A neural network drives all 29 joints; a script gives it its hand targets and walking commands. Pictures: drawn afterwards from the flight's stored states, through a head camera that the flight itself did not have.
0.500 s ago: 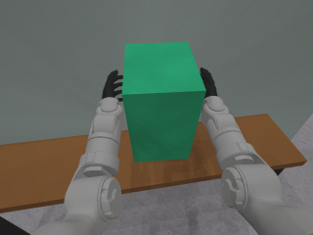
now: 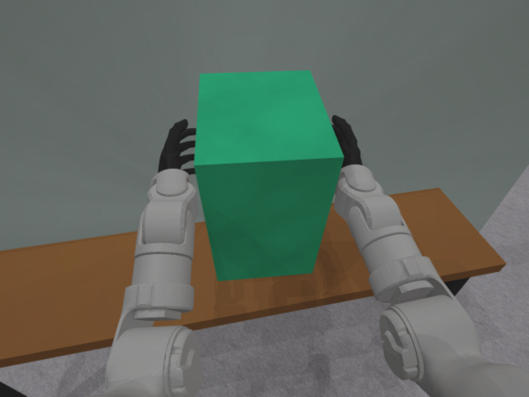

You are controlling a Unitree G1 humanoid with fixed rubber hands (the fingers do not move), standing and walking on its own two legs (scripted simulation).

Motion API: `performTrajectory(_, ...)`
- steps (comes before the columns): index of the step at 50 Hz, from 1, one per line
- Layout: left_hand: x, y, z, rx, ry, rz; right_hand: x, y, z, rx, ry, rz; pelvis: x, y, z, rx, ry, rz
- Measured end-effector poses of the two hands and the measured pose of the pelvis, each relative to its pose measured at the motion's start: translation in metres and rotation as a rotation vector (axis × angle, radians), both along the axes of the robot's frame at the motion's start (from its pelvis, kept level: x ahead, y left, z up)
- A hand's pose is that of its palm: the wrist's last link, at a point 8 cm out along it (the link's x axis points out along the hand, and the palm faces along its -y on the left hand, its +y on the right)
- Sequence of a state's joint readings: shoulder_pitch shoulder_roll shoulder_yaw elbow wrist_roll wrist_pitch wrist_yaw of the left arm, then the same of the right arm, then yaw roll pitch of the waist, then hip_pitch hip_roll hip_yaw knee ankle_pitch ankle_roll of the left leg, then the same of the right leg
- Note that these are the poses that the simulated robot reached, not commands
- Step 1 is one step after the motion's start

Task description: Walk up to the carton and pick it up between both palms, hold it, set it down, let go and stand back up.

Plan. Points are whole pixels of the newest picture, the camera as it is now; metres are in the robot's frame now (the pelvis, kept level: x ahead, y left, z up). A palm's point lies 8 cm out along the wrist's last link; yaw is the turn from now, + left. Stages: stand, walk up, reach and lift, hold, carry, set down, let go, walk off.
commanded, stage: reach and lift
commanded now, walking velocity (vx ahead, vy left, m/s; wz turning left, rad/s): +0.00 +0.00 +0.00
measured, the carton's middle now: (261, 182) +0.41 +0.00 +0.14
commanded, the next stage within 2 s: hold in 0.94 s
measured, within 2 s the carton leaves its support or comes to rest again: neither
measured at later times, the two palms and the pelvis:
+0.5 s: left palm (170, 163) +0.39 +0.13 +0.19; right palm (344, 158) +0.40 -0.12 +0.19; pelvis +0.01 +0.00 +0.00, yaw +0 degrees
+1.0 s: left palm (162, 159) +0.38 +0.14 +0.21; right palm (345, 155) +0.38 -0.12 +0.20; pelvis +0.01 +0.00 +0.00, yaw +1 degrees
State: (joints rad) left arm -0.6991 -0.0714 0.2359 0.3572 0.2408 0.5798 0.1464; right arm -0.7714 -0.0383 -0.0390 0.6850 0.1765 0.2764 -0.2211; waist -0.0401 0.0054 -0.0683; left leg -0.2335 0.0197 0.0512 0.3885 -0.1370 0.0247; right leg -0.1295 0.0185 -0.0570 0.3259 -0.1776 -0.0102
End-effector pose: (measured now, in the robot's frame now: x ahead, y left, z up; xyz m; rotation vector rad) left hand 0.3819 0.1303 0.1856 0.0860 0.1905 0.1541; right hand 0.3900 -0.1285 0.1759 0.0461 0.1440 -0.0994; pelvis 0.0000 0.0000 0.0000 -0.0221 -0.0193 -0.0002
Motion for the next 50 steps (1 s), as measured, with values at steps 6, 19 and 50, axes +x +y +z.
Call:
performTrajectory(6,0.0,0.001,0.009,-0.031,0.004,-0.007,-0.001,0.001,0.012,-0.011,0.009,-0.009,0.0,-0.002,0.001,0.006,-0.021,-0.001)
performTrajectory(19,0.006,0.005,0.011,-0.032,0.004,-0.028,0.001,0.005,0.017,-0.017,0.011,-0.024,0.005,0.001,0.0,0.001,-0.034,0.0)
performTrajectory(50,-0.005,0.009,0.028,-0.038,-0.046,-0.024,-0.006,0.008,0.027,-0.003,-0.023,-0.019,0.014,0.004,0.0,-0.003,-0.06,0.017)
